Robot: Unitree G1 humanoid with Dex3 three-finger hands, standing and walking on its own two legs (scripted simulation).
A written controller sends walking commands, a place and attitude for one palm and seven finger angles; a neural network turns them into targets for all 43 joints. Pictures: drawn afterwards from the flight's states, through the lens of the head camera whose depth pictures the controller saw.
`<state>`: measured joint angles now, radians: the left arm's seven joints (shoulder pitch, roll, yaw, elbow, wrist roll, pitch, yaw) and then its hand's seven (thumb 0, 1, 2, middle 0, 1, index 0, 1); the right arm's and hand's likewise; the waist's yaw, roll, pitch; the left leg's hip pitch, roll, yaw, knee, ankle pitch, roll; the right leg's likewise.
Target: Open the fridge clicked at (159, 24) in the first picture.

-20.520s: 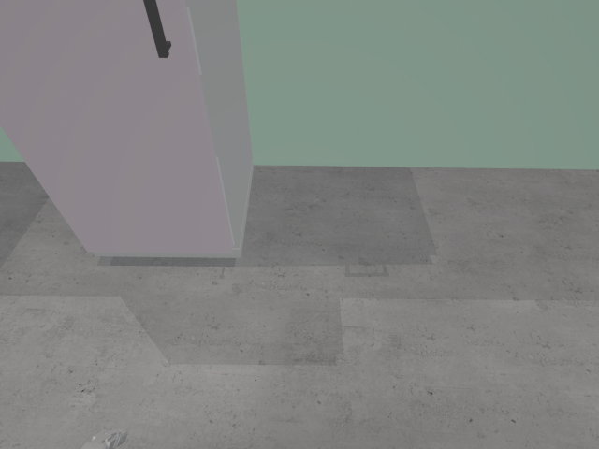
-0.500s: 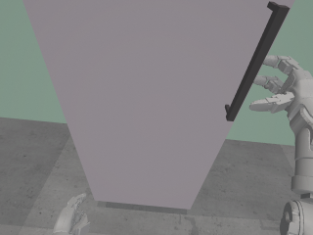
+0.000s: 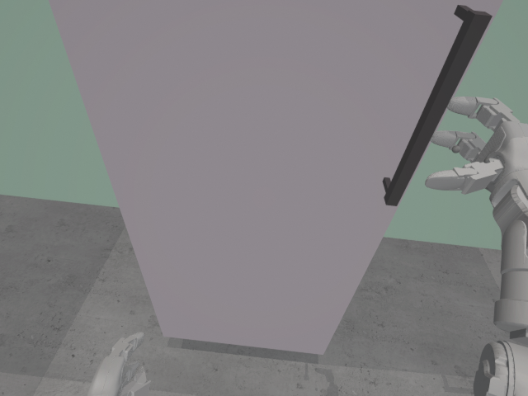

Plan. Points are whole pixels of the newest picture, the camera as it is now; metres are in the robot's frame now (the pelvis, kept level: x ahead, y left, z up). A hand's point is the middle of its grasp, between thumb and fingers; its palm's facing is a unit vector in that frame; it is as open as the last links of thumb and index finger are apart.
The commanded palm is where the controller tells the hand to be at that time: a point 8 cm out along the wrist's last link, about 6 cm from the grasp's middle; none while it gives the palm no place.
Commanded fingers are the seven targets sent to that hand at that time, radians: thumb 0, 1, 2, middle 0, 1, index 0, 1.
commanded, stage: slide the fingers in behind the handle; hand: right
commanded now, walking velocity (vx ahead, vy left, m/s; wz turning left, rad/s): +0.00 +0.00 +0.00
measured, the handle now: (421, 121) +0.44 -0.18 +0.26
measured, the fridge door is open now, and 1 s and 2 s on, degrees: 0 0 0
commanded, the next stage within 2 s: grip the handle and tug to test in 1.52 s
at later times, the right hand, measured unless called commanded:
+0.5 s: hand (432, 144) +0.38 -0.18 +0.26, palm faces +0.07 +1.00 -0.02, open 14.0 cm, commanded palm +0.35 -0.23 +0.25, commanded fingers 0.00 0.50 -0.30 0.30 1.20 0.30 1.20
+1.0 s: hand (422, 148) +0.37 -0.17 +0.25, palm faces +0.08 +1.00 -0.02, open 14.2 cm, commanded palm +0.35 -0.21 +0.25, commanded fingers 0.00 0.50 -0.30 0.30 1.20 0.30 1.20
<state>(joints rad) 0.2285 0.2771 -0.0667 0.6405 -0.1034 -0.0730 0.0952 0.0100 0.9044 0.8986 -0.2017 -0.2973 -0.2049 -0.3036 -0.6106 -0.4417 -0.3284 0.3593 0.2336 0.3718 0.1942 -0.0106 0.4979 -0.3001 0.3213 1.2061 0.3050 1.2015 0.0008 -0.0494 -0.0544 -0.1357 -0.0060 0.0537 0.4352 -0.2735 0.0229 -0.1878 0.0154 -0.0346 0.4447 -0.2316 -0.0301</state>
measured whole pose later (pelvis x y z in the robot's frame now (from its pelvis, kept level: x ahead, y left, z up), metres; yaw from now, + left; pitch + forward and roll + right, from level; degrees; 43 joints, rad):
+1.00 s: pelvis +0.01 +0.01 +0.00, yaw +0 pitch -2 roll +0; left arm 0.16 0.26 -0.07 0.64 -0.09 -0.03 0.08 0.01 0.91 0.90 -0.20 -0.30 -0.20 -0.30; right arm -0.55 -0.33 -0.25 0.14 0.24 0.49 0.08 -0.01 0.50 -0.30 0.30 1.20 0.26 1.18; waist -0.02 -0.05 -0.06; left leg -0.12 -0.01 0.06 0.45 -0.30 0.03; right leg -0.17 0.01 -0.03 0.45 -0.25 -0.02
